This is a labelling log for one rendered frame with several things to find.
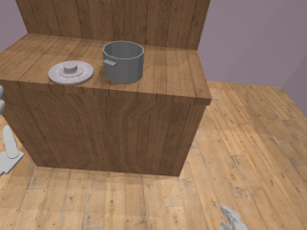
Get right robot hand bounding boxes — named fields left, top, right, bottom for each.
left=219, top=204, right=248, bottom=230

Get lid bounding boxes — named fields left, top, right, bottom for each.
left=48, top=60, right=94, bottom=85

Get left robot hand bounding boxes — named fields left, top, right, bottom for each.
left=0, top=85, right=24, bottom=177

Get table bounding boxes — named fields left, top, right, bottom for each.
left=0, top=0, right=212, bottom=177

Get pot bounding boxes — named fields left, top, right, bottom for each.
left=103, top=40, right=144, bottom=84

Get knob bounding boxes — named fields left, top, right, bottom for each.
left=63, top=62, right=78, bottom=72

